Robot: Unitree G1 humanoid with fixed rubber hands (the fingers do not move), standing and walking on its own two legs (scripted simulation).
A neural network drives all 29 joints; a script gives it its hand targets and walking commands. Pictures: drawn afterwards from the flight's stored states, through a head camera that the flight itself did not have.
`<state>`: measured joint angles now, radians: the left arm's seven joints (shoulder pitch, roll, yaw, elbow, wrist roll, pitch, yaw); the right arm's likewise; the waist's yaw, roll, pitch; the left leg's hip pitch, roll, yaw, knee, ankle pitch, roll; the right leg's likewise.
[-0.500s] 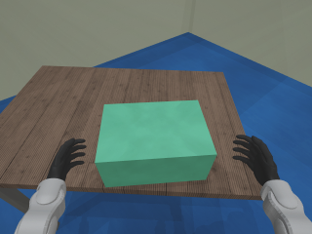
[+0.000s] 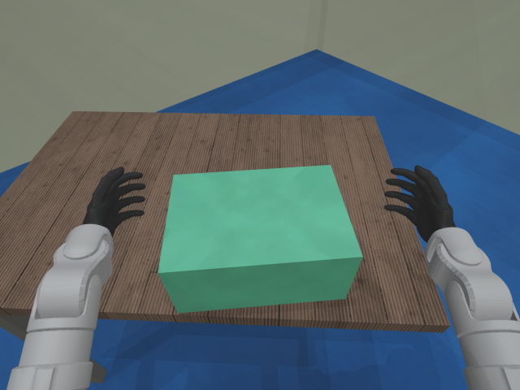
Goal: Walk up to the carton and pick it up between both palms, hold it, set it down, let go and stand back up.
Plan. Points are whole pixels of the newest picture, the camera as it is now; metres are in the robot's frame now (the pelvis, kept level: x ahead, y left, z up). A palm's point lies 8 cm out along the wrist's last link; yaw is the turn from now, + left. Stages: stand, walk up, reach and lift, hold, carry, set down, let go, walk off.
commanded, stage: reach and lift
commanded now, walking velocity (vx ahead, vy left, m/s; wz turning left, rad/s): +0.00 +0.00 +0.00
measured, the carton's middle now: (257, 235) +0.38 +0.04 +0.00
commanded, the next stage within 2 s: none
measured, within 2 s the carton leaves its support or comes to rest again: neither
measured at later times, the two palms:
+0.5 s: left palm (109, 180) +0.37 +0.26 +0.14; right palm (423, 169) +0.40 -0.22 +0.15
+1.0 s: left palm (125, 228) +0.36 +0.26 +0.04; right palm (408, 211) +0.39 -0.22 +0.06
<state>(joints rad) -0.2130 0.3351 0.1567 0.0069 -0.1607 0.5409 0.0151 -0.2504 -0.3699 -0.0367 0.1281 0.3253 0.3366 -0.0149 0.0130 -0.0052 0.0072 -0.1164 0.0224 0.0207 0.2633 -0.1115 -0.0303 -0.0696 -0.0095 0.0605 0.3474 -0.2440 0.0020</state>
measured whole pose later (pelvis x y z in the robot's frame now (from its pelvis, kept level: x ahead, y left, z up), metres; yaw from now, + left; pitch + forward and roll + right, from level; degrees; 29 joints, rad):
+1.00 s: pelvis -0.01 +0.02 -0.01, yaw +1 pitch +10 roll -1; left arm -0.57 0.27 0.13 0.89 -0.16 -0.09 0.01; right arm -0.61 -0.40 0.01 0.91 0.40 -0.09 0.05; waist 0.03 -0.01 -0.09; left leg -0.44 0.03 0.01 0.39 -0.13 -0.02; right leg -0.34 0.00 0.05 0.38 -0.22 0.01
